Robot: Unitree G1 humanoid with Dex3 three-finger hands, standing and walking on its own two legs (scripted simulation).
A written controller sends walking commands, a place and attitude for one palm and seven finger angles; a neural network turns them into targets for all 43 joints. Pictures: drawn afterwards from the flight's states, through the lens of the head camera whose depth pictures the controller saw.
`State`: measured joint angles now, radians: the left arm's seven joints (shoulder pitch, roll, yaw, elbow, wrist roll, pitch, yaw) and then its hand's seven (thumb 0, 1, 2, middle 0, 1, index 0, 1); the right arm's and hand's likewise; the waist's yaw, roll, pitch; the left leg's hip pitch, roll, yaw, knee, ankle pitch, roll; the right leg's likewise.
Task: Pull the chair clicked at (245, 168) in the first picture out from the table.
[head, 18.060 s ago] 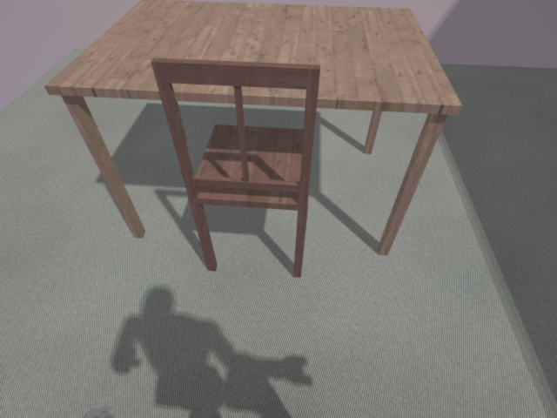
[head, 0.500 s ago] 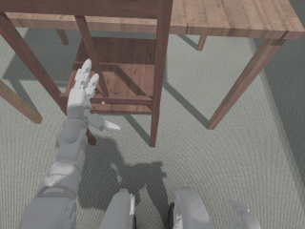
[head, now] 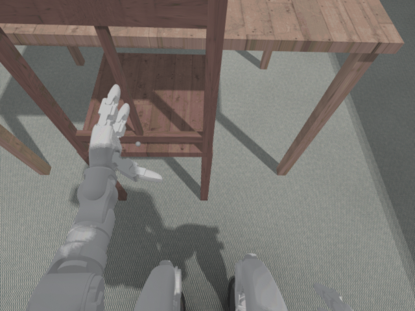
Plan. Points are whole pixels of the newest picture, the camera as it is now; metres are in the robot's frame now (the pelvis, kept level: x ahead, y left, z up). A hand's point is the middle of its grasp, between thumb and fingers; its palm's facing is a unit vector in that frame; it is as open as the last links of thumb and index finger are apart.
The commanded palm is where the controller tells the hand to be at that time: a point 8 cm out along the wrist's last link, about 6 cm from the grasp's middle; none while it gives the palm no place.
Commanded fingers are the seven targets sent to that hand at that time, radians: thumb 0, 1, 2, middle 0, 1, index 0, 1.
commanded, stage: aim the fingers beside a spindle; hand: left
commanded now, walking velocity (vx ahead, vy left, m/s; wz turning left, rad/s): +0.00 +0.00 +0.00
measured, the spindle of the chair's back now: (125, 92) +0.54 +0.17 +0.04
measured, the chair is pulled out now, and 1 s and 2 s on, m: -0.02 -0.02 -0.02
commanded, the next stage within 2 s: none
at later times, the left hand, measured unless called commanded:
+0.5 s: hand (130, 155) +0.40 +0.14 +0.03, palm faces -0.04 -1.00 -0.03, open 16.9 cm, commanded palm +0.37 +0.19 +0.03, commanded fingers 0.00 -0.50 0.30 -0.06 -0.08 -0.06 -0.08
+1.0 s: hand (130, 169) +0.37 +0.14 +0.02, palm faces -0.06 -1.00 -0.02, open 17.0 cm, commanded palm +0.35 +0.20 +0.03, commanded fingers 0.00 -0.50 0.30 -0.06 -0.08 -0.06 -0.08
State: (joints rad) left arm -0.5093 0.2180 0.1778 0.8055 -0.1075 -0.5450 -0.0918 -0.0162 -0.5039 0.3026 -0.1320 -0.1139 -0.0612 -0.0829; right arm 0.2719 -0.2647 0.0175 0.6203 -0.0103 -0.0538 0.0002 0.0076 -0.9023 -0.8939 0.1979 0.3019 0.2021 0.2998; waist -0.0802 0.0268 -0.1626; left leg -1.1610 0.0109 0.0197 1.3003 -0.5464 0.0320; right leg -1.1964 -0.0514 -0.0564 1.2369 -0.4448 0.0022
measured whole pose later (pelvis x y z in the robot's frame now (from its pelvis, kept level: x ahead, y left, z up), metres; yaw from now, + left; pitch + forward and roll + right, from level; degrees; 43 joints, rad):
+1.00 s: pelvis +0.03 -0.01 +0.01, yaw +0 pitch +23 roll -2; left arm -0.15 0.21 0.12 0.44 -0.19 -0.44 -0.19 -0.02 -0.50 0.30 -0.06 -0.08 -0.06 -0.08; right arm 0.21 -0.26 0.01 0.57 0.01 -0.08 -0.01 0.01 -0.90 -0.89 0.20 0.30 0.20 0.30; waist -0.04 0.03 -0.18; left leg -1.10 0.02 0.00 1.29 -0.60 0.01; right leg -1.13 -0.04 -0.08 1.23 -0.51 -0.01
